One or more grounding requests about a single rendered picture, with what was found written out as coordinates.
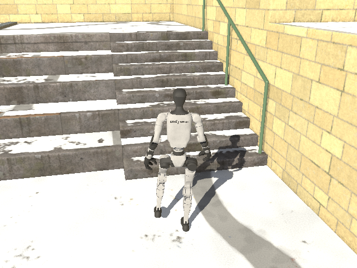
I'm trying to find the right robot upper arm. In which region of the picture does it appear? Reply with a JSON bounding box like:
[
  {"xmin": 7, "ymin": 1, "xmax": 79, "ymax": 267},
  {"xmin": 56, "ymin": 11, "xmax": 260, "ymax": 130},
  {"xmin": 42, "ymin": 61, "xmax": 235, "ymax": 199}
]
[{"xmin": 191, "ymin": 112, "xmax": 206, "ymax": 142}]

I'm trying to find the left robot forearm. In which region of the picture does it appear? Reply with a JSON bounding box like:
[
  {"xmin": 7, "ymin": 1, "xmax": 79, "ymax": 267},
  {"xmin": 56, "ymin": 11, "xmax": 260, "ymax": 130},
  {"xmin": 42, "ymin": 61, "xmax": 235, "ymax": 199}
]
[{"xmin": 146, "ymin": 135, "xmax": 158, "ymax": 159}]

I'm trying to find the robot torso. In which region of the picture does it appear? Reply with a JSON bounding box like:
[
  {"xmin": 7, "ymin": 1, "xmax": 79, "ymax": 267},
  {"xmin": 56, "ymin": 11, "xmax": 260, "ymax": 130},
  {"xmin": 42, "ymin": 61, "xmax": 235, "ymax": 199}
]
[{"xmin": 166, "ymin": 110, "xmax": 192, "ymax": 168}]

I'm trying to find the robot left hand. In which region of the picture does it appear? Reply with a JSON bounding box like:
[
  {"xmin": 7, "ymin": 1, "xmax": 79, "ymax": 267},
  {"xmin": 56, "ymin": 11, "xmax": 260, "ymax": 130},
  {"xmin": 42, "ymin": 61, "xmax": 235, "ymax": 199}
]
[{"xmin": 144, "ymin": 157, "xmax": 157, "ymax": 170}]

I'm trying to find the left robot upper arm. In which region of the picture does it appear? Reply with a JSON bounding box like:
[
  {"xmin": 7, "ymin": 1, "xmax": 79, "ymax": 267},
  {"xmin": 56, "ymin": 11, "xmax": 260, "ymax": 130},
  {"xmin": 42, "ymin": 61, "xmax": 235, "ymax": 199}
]
[{"xmin": 152, "ymin": 112, "xmax": 168, "ymax": 143}]

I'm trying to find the right robot forearm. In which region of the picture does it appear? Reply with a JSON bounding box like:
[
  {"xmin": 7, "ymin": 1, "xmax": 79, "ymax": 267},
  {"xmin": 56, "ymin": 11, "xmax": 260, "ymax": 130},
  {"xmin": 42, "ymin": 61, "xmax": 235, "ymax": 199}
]
[{"xmin": 200, "ymin": 134, "xmax": 210, "ymax": 153}]

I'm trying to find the robot right hand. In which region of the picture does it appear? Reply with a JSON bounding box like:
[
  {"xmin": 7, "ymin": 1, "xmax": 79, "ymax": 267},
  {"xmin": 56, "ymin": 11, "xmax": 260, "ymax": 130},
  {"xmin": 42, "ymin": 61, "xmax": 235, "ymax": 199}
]
[{"xmin": 199, "ymin": 151, "xmax": 211, "ymax": 161}]

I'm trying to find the robot right shin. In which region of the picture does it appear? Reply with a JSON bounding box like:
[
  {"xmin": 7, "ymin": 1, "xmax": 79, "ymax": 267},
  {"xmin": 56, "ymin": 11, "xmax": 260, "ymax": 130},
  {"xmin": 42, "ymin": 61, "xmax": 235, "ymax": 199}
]
[{"xmin": 183, "ymin": 188, "xmax": 192, "ymax": 224}]

